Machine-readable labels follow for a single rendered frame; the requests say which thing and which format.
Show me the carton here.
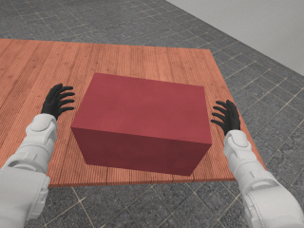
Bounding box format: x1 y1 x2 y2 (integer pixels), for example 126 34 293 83
70 72 213 177

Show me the robot right upper arm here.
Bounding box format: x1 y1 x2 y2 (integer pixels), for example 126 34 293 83
242 185 304 228

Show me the right robot forearm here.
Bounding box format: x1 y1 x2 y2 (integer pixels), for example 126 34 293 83
223 129 304 222

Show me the robot left hand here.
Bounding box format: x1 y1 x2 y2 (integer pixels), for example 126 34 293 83
40 83 75 121

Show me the table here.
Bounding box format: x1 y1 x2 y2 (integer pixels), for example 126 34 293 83
0 38 267 188

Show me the robot left upper arm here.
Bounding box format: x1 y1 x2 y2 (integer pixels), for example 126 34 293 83
0 166 50 228

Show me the robot right hand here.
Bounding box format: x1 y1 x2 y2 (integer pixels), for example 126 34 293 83
210 100 241 136

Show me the left robot forearm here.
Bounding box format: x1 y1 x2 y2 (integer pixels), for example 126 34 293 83
0 113 58 175

